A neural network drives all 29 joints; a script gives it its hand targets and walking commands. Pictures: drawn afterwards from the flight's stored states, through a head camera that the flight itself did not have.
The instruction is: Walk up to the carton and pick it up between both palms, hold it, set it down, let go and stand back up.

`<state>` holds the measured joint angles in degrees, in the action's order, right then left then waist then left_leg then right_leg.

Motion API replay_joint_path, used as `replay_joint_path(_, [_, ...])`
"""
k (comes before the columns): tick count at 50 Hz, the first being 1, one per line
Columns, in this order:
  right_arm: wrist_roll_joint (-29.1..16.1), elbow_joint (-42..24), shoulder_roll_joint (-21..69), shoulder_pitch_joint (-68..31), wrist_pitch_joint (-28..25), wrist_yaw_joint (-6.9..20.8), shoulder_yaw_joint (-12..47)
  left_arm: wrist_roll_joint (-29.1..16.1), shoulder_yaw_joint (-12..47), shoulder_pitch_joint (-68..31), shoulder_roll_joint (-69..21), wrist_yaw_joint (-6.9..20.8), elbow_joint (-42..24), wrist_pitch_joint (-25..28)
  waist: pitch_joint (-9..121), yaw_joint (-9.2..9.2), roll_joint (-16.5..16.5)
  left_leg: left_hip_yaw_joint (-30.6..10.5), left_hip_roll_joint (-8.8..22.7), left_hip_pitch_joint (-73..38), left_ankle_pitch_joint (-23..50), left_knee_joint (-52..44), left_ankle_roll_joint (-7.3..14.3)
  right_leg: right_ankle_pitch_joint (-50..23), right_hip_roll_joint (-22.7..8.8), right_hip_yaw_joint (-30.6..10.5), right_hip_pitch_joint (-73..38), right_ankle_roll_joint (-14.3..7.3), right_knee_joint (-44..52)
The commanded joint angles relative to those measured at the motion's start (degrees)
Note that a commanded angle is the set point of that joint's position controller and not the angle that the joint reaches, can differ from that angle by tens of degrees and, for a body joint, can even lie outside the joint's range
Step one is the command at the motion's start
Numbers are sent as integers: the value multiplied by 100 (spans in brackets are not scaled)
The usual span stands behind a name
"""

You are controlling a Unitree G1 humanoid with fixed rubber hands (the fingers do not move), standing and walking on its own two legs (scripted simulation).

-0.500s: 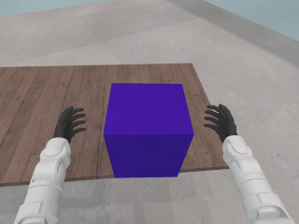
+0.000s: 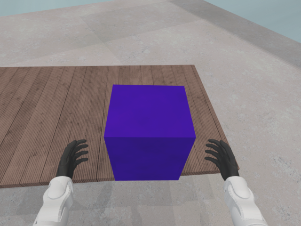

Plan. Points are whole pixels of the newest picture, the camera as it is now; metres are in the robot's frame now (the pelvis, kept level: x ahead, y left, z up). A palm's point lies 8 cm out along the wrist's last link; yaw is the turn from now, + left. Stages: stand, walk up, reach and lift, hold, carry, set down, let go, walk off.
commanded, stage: set down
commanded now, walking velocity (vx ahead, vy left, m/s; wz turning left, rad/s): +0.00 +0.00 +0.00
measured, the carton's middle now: (147, 135) +0.38 +0.02 -0.01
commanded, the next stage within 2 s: let go in 1.60 s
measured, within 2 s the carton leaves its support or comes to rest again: neither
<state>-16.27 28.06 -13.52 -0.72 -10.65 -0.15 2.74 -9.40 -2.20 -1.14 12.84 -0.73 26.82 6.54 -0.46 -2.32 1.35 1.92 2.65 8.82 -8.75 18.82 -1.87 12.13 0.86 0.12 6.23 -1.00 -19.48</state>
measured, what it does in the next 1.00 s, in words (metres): stands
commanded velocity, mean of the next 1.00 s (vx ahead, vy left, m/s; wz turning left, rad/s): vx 0.00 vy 0.00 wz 0.00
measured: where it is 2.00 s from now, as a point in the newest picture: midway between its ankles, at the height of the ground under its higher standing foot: outside the picture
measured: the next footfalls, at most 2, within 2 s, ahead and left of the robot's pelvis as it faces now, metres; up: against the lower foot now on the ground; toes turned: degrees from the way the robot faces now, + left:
none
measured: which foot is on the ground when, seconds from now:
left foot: down 0.00-1.00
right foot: down 0.00-1.00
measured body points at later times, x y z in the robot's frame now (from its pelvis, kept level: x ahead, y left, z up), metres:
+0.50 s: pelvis +0.01 +0.01 +0.00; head +0.01 +0.02 +0.45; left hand +0.21 +0.24 -0.04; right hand +0.21 -0.21 -0.05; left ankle +0.01 +0.14 -0.75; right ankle -0.02 -0.11 -0.75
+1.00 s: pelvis +0.02 +0.00 +0.00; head +0.00 +0.01 +0.45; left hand +0.19 +0.23 -0.07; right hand +0.20 -0.23 -0.06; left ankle +0.01 +0.14 -0.75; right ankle -0.02 -0.11 -0.75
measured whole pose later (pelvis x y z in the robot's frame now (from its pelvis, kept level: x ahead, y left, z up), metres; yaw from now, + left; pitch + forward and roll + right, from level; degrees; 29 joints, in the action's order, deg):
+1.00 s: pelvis +0.02 +0.00 +0.00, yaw +0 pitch -5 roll +0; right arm -9.4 43.9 -13.1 9.8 -22.0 1.9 2.6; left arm -3.6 -0.4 13.0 10.9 -0.9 32.6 10.2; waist -2.9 -1.8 1.4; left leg 1.5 2.1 3.4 -12.0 20.4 -1.8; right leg 14.7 0.7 -0.7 0.6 -0.8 -20.3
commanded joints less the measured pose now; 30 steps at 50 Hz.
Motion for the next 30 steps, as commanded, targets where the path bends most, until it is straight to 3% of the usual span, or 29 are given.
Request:
replay_joint_path(1, [19,-690,-611,-540,-488,12,-293,65,-222,-611,521,15,-793,586,1006,9,-27,-32,-358,-1148,1627,161,50,-645,96,-148,550,-8,435])
replay_joint_path(2, [-33,-410,-481,-219,-607,10,-136,111,-110,-239,345,3,-691,702,856,20,-167,-45,-362,-1256,1798,235,-12,-812,92,-131,536,-50,429])
replay_joint_path(3, [-23,-500,-549,-222,-738,19,-166,204,-230,-123,512,3,-684,785,866,-58,-188,-50,-398,-1163,1809,241,-26,-825,75,-198,493,-43,419])
replay_joint_path(4, [4,-586,-563,-241,-848,-2,-188,130,-167,-212,529,-1,-743,870,813,-5,-134,-21,-403,-1136,1836,226,-37,-828,79,-164,554,-18,422])
replay_joint_path(5, [47,-275,-537,-385,-900,22,-198,100,0,-305,424,-6,-548,947,739,75,-210,-34,-386,-1029,1561,245,-45,-595,63,-197,636,-56,418])
replay_joint_path(6, [32,-387,-520,-998,-934,50,-232,-54,-46,-1018,619,-45,-575,1028,740,34,-175,-14,-349,-889,1142,255,2,-53,30,-175,926,-42,445])
replay_joint_path(7, [-30,-198,-346,18,-1017,95,-40,48,74,24,347,-84,-451,1143,475,6,-134,-54,-328,-993,1123,266,36,-195,51,-229,837,-59,445])
replay_joint_path(11, [-5,-55,-457,-154,-1461,103,-19,-81,77,-67,533,-96,-243,1567,760,5,20,-13,-345,-900,1306,416,-30,-426,18,-242,858,-51,349])
replay_joint_path(13, [27,230,-451,-307,-1581,126,-20,-129,119,-247,525,-116,-26,1684,724,56,-100,-10,-353,-741,1029,429,-19,-155,-2,-302,969,-48,327])
replay_joint_path(14, [-3,205,-444,-88,-1639,158,-86,-76,161,6,591,-150,-215,1760,675,57,-90,-17,-346,-771,916,399,-21,-64,-1,-280,972,-45,341])
replay_joint_path(15, [-12,509,-398,102,-1661,184,4,-37,158,155,468,-153,-1,1788,552,-11,-134,14,-353,-722,830,390,-5,-22,-33,-336,958,-48,358])
replay_joint_path(16, [52,481,-415,-21,-1740,159,-53,-43,160,21,528,-133,75,1820,629,32,-73,8,-333,-735,904,400,-8,-67,-21,-284,980,-27,320])
replay_joint_path(17, [-84,689,-419,192,-1815,210,103,-31,206,287,423,-147,67,1858,561,-64,-137,-38,-321,-875,1099,448,-58,-165,22,-282,1025,-66,316])
replay_joint_path(19, [-64,733,-482,128,-1971,229,53,-55,269,248,373,-157,125,1875,625,74,-135,-6,-311,-948,1197,478,-85,-186,75,-234,1023,-67,331])
replay_joint_path(20, [-55,753,-503,196,-2014,219,65,-21,209,388,351,-154,275,1915,554,37,18,-30,-320,-864,1107,463,-37,-178,78,-220,999,-60,335])
replay_joint_path(21, [-62,894,-481,294,-2054,225,82,92,219,504,316,-151,407,1916,514,16,-93,-33,-315,-987,1077,500,-62,-159,83,-204,1025,-65,344])
replay_joint_path(22, [-33,788,-516,209,-2100,230,19,61,167,416,341,-154,158,1957,632,-14,-14,-33,-304,-892,1055,478,-77,-139,89,-220,906,-76,304])
replay_joint_path(23, [-63,1048,-498,153,-2089,270,40,98,237,307,282,-186,381,1932,498,33,-129,-60,-264,-910,1042,462,-96,-77,88,-199,1064,-86,281])
replay_joint_path(24, [-26,1026,-482,293,-2122,292,43,102,225,442,324,-188,220,1964,500,-2,-83,-39,-264,-994,1092,471,-92,-89,92,-166,1011,-88,290])
replay_joint_path(26, [43,1352,-564,245,-2070,332,75,262,229,564,229,-205,569,1767,423,-69,-298,-19,-280,-1000,1098,438,-140,32,134,-200,965,-119,306])
replay_joint_path(27, [-115,894,-549,225,-2139,324,77,73,193,349,400,-226,-23,1874,606,-75,-57,-42,-258,-965,1104,464,-83,-98,119,-198,941,-60,263])
replay_joint_path(28, [-163,879,-508,390,-2219,335,79,113,183,578,275,-276,-78,1940,606,-128,-149,-37,-241,-968,1295,490,-85,-273,127,-182,879,-81,210])
replay_joint_path(29, [-29,1405,-511,327,-2136,357,89,271,260,613,129,-245,560,1761,475,-34,-315,-22,-253,-1102,1361,488,-111,-260,134,-196,953,-120,261])
replay_joint_path(30, [-43,1172,-542,324,-2112,355,125,202,215,659,225,-201,419,1716,467,-72,-99,-55,-244,-1147,1381,523,-92,-325,133,-201,951,-86,270])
